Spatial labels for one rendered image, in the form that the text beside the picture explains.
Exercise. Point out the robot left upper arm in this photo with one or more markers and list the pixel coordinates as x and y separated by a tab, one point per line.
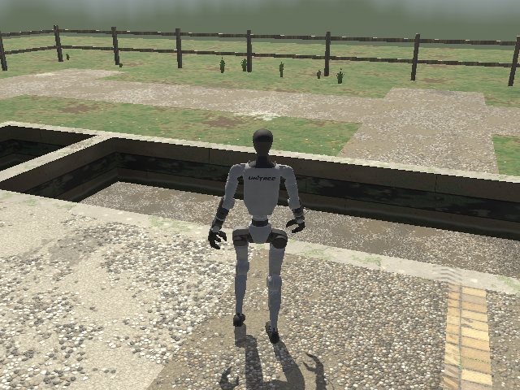
231	185

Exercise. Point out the robot right forearm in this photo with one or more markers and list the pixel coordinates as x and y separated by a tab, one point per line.
298	213

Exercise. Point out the robot right upper arm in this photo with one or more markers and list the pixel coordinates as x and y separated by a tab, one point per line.
291	186

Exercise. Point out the right robot hand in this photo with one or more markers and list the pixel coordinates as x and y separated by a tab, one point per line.
297	229

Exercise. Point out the robot left forearm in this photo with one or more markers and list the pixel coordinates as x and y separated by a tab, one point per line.
219	217

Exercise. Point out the robot head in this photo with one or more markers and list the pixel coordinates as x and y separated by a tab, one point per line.
262	141

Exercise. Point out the left robot hand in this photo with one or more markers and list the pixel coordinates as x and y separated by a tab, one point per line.
212	238

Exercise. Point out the right robot thigh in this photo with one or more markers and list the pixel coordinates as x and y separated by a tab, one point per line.
278	243

